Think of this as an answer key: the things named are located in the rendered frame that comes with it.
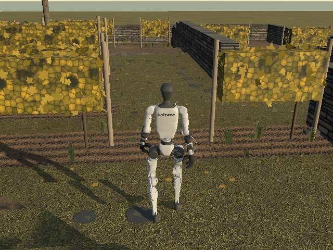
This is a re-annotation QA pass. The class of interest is robot torso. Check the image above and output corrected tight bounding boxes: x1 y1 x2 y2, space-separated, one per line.
155 103 179 156

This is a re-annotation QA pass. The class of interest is right robot thigh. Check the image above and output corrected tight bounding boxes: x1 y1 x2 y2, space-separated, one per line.
173 145 184 177

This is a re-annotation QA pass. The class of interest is right robot hand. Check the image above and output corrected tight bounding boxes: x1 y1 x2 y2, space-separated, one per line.
182 154 195 168

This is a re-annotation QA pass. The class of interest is left robot hand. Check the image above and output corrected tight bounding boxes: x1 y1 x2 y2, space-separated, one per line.
140 143 151 153

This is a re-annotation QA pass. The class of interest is robot right upper arm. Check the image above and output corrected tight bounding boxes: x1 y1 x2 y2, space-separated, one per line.
178 106 189 136

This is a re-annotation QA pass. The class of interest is robot left upper arm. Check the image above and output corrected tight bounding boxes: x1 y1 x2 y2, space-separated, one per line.
143 105 156 133

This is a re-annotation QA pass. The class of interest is left robot forearm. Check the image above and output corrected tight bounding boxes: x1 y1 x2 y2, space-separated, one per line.
140 126 148 145

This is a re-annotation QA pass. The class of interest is right robot forearm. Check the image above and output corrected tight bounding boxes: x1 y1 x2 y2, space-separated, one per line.
184 128 194 155

